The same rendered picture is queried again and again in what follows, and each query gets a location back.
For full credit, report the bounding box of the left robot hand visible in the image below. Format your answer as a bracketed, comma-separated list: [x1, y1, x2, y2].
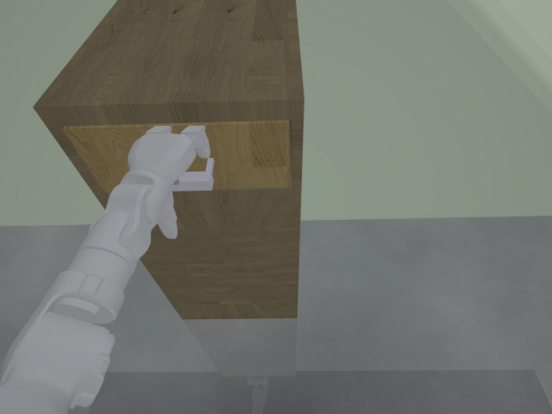
[128, 126, 210, 239]

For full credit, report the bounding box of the cabinet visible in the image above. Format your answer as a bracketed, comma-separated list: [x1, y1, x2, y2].
[33, 0, 304, 319]

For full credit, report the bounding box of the drawer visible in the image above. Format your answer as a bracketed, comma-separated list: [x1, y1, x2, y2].
[63, 120, 289, 191]

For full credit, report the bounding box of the left robot upper arm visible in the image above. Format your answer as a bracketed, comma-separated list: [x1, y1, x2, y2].
[0, 311, 116, 414]

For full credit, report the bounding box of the handle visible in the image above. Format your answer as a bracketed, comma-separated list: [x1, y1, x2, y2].
[171, 158, 214, 191]

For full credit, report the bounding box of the left robot forearm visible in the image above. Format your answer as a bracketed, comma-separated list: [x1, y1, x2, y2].
[0, 170, 170, 387]

